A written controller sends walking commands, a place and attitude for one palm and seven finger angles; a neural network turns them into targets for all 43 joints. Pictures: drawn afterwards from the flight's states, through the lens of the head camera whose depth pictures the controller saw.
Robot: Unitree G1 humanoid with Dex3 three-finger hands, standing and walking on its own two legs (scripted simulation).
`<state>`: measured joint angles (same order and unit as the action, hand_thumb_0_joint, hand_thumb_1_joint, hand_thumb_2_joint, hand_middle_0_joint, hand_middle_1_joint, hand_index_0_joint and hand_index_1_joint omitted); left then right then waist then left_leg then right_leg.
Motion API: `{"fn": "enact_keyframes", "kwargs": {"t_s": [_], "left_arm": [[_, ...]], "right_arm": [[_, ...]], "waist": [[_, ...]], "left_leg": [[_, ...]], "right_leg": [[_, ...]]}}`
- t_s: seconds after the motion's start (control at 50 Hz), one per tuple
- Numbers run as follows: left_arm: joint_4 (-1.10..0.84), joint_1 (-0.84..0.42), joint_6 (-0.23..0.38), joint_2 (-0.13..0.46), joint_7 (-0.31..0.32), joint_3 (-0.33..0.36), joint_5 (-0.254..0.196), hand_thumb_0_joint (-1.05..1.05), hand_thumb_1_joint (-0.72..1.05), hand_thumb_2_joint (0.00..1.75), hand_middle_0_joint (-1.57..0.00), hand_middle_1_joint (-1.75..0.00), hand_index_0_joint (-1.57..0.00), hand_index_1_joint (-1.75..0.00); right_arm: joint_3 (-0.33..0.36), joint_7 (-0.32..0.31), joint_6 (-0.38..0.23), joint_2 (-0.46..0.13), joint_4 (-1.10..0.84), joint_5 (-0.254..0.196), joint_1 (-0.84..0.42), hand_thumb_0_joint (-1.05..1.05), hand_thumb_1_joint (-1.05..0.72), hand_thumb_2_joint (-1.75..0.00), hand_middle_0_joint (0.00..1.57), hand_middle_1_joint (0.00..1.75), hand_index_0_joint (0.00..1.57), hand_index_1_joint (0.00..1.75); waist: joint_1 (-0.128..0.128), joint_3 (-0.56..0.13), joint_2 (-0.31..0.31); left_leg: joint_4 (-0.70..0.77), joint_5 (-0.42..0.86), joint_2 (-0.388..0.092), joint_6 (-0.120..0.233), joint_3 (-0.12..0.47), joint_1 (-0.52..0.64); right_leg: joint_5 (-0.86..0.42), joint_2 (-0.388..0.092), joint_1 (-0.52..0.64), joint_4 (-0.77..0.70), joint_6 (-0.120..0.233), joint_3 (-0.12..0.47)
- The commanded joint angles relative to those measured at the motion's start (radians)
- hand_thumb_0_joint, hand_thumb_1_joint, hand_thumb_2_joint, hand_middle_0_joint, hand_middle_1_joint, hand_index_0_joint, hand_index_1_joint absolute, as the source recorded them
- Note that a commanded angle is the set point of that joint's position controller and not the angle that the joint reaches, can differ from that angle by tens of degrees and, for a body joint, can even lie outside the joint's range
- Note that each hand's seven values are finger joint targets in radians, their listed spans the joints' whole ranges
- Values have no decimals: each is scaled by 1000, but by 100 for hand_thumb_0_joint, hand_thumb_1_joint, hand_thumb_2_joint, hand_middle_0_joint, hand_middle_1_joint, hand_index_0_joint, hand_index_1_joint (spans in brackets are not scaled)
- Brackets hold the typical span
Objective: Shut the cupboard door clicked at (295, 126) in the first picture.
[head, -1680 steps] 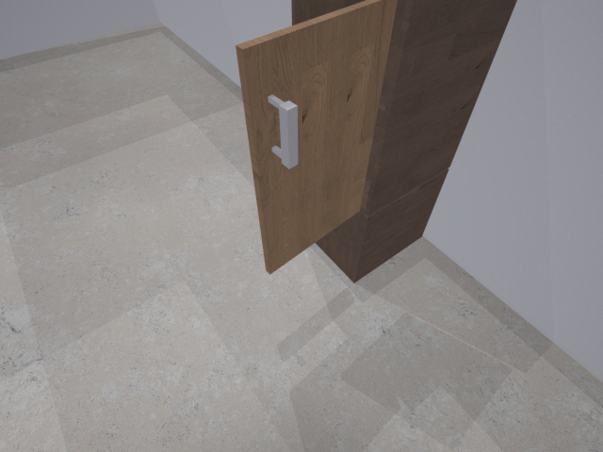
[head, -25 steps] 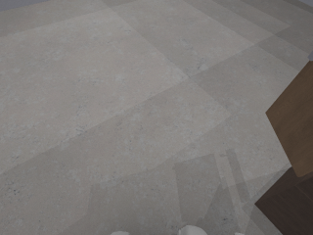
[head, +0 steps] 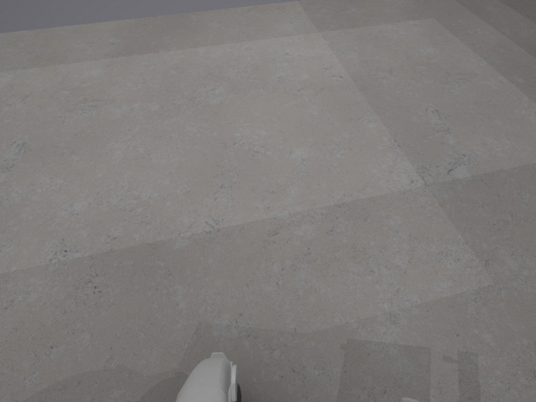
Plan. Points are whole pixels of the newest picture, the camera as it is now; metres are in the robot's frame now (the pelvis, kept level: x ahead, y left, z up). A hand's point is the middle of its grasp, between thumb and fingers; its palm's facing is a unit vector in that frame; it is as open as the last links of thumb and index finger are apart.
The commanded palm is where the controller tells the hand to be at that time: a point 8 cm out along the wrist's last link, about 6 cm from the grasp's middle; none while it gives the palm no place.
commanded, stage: walk to a spot facing it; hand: left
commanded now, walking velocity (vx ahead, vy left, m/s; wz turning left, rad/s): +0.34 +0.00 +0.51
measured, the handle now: out of the picture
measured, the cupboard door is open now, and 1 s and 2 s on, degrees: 58 58 58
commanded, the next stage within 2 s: turn to face it in 0.88 s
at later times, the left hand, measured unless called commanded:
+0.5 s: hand (157, 310) +0.28 +0.24 -0.14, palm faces +0.15 -0.96 -0.22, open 7.4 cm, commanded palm none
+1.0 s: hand (174, 324) +0.26 +0.21 -0.18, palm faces +0.47 -0.86 -0.22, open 7.3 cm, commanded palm none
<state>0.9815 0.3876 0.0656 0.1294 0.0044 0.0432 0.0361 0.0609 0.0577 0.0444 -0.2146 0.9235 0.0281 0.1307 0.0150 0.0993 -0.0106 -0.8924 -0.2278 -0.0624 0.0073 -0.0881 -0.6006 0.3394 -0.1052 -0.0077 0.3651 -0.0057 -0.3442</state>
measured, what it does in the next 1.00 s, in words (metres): walks ahead, turning left: left foot, then right foot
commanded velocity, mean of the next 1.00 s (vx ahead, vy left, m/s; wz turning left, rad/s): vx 0.22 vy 0.00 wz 0.41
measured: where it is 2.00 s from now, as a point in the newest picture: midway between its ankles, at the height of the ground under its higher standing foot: (252, 324)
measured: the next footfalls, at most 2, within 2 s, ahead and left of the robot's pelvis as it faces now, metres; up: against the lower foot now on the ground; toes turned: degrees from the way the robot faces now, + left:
left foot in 0.14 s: +0.19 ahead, +0.12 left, +0.00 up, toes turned +10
right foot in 0.58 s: +0.35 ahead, -0.09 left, +0.00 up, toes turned +6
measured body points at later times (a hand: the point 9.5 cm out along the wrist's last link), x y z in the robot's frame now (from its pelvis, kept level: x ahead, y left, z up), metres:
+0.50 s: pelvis +0.18 +0.02 +0.00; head +0.20 +0.02 +0.45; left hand +0.27 +0.29 -0.12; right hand +0.21 -0.21 -0.15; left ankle +0.15 +0.12 -0.74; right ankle +0.30 -0.11 -0.71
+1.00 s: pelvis +0.36 +0.04 -0.01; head +0.40 +0.07 +0.43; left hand +0.24 +0.25 -0.16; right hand +0.56 -0.14 -0.15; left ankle +0.41 +0.18 -0.72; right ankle +0.31 -0.09 -0.74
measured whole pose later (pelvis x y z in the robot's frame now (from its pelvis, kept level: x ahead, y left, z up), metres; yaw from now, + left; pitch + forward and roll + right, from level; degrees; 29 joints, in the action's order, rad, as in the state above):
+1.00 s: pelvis +0.36 +0.04 -0.01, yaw +27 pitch +0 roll +0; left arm 0.98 0.34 0.03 0.19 0.01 0.06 0.03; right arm 0.05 0.04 0.03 -0.22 0.91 0.02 0.11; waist 0.00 0.12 -0.03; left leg -0.72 -0.25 -0.03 0.02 -0.13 -0.52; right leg 0.41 -0.13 -0.05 0.50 -0.03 -0.34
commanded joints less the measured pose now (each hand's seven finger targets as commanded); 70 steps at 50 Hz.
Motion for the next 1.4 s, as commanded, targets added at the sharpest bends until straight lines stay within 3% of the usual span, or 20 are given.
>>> {"fn": "enact_keyframes", "kwargs": {"t_s": [0.0,0.08,0.1,0.12,0.22,0.46,0.52,0.54,0.56,0.58,0.62,0.7,0.82,0.9,0.98,1.02,1.04,1.08,1.2,1.38], "left_arm": [[-21,92,17,202,17,48,-3,0,90,90,-20,-30,-20,-30],[-43,19,7,233,3,50,-17,0,90,90,-20,-30,-20,-30],[-93,31,0,178,-15,49,-27,0,90,90,-20,-30,-20,-30],[-162,-96,-4,184,-10,37,-26,0,90,90,-20,-30,-20,-30],[-92,-28,-40,125,-18,49,7,0,90,90,-20,-30,-20,-30],[-177,-259,-35,133,-38,42,-1,0,90,90,-20,-30,-20,-30],[-139,-151,-21,160,-34,52,0,0,90,90,-20,-30,-20,-30],[-108,-45,-9,209,-27,65,3,0,90,90,-20,-30,-20,-30],[-73,93,0,305,-15,87,11,0,90,90,-20,-30,-20,-30],[-74,116,-9,335,-5,91,0,0,90,90,-20,-30,-20,-30],[-104,-50,-5,228,4,72,-6,0,90,90,-20,-30,-20,-30],[-88,-87,19,131,8,43,-11,0,90,90,-20,-30,-20,-30],[-61,-34,12,166,20,44,-12,0,90,90,-20,-30,-20,-30],[-62,-34,-4,219,21,49,-10,0,90,90,-20,-30,-20,-30],[-79,-38,-21,247,21,50,-15,0,90,90,-20,-30,-20,-30],[-120,10,-36,148,28,11,-31,0,90,90,-20,-30,-20,-30],[-138,-25,-41,150,39,11,-25,0,90,90,-20,-30,-20,-30],[-76,-17,-69,123,38,0,-20,0,90,90,-20,-30,-20,-30],[-21,2,-116,113,1,19,-8,0,90,90,-20,-30,-20,-30],[-80,-10,-97,132,-15,57,-4,0,90,90,-20,-30,-20,-30]], "right_arm": [[-7,6,-50,-15,-128,1,-128,0,-90,-90,20,30,20,30],[28,-21,-63,-137,-47,12,224,0,-90,-90,20,30,20,30],[63,-37,-69,-278,-32,22,321,0,-90,-90,20,30,20,30],[71,-51,-64,-329,-15,0,377,0,-90,-90,20,30,20,30],[11,-70,-93,-141,-72,4,94,0,-90,-90,20,30,20,30],[19,-65,-103,-117,27,2,227,0,-90,-90,20,30,20,30],[14,-66,-99,-96,40,-2,217,0,-90,-90,20,30,20,30],[9,-63,-103,-70,36,-11,217,0,-90,-90,20,30,20,30],[-2,-56,-112,-11,12,-19,235,0,-90,-90,20,30,20,30],[9,-54,-104,-53,-7,-10,231,0,-90,-90,20,30,20,30],[20,-50,-93,-53,12,1,195,0,-90,-90,20,30,20,30],[10,-35,-57,10,40,-4,209,0,-90,-90,20,30,20,30],[-6,-18,-32,23,-26,-5,79,0,-90,-90,20,30,20,30],[-10,-10,-31,-10,-74,-6,-4,0,-90,-90,20,30,20,30],[3,-25,-43,-98,-46,5,166,0,-90,-90,20,30,20,30],[28,-56,-52,-271,-25,-1,307,0,-90,-90,20,30,20,30],[18,-65,-54,-262,-33,-3,278,0,-90,-90,20,30,20,30],[-3,-86,-64,-188,-65,-8,93,0,-90,-90,20,30,20,30],[-13,-87,-39,-147,-46,0,-21,0,-90,-90,20,30,20,30],[31,-81,-20,-140,-41,-10,2,0,-90,-90,20,30,20,30]], "waist": [[16,-26,-121],[-169,-212,-31],[-186,-291,249],[-206,-289,132],[-29,-72,143],[-43,-46,97],[16,-67,46],[63,-106,-40],[111,-200,-278],[95,-178,-254],[27,-74,-178],[-34,-69,-111],[-25,-70,-126],[-14,-60,-152],[-104,-195,-59],[-127,-381,236],[-111,-298,58],[-53,-239,234],[3,-93,160],[23,-102,86]], "left_leg": [[171,-58,28,49,-53,1],[342,-22,65,124,-23,628],[443,15,-258,263,507,859],[556,106,-374,324,700,872],[683,-263,-191,187,374,287],[701,-168,-138,203,304,371],[540,-116,-85,158,271,280],[362,-125,-15,118,208,145],[38,-254,127,63,74,-59],[-199,-379,106,54,100,-111],[-372,-161,16,45,157,-145],[-307,-41,-4,-8,99,-63],[-41,-9,-9,-17,8,-52],[127,-25,18,3,-34,29],[366,187,55,45,-28,464],[424,902,-395,286,464,746],[405,873,-392,279,377,649],[528,406,-347,227,335,494],[647,-86,-255,141,142,252],[401,-17,-236,72,-9,304]], "right_leg": [[-733,-288,116,-20,84,101],[-638,-223,-193,522,21,9],[86,-50,-551,890,-38,42],[241,-7,-710,1019,-21,225],[4,-63,-571,848,-25,326],[-147,25,-445,298,-41,285],[-165,64,-166,126,-30,275],[-66,-17,41,40,1,389],[64,-280,263,-73,95,704],[199,-411,174,-174,158,855],[266,-352,-33,-210,137,721],[-473,-229,-111,-122,95,281],[-794,-233,-21,-48,87,132],[-821,-264,6,21,83,115],[-736,-218,-125,402,24,84],[382,22,-456,833,-37,207],[347,18,-458,866,-17,301],[255,-14,-488,831,-26,360],[88,37,-337,565,-21,303],[-157,73,-228,175,-6,285]]}}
